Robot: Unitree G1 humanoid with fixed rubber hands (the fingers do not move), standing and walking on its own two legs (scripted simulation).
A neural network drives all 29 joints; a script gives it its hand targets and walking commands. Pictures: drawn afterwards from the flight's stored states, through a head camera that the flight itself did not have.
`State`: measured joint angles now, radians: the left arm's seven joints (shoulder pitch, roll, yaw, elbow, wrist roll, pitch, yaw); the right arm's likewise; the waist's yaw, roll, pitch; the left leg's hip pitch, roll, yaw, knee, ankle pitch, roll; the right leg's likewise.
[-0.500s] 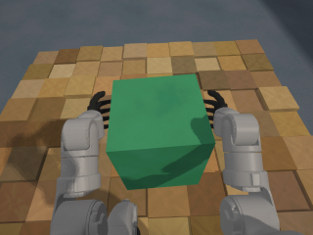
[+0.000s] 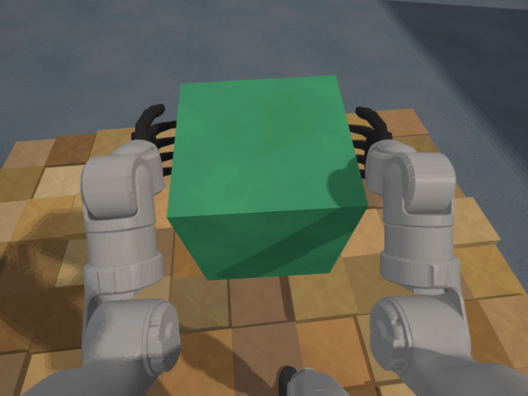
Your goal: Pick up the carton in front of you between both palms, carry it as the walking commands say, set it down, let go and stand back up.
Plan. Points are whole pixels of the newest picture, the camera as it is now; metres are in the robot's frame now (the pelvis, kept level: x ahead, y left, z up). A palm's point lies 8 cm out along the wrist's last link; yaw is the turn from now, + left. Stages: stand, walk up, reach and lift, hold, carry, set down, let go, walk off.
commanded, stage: carry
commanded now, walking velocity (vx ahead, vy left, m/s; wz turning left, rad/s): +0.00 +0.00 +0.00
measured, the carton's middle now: (264, 190) +0.38 -0.02 +0.09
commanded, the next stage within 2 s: none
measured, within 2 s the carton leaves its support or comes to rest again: neither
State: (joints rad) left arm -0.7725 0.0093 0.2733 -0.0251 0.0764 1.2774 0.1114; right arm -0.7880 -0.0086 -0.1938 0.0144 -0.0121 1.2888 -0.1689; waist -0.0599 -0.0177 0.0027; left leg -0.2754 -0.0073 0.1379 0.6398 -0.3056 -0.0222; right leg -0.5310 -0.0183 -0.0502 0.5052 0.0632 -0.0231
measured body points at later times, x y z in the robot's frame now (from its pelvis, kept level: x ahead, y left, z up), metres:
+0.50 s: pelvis +0.11 +0.02 +0.01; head +0.14 +0.03 +0.46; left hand +0.49 +0.19 +0.14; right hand +0.50 -0.12 +0.14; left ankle +0.04 +0.11 -0.72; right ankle +0.15 -0.09 -0.72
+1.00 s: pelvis +0.15 +0.06 +0.01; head +0.17 +0.06 +0.46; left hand +0.52 +0.21 +0.13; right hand +0.52 -0.09 +0.12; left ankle +0.05 +0.13 -0.70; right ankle +0.17 -0.05 -0.73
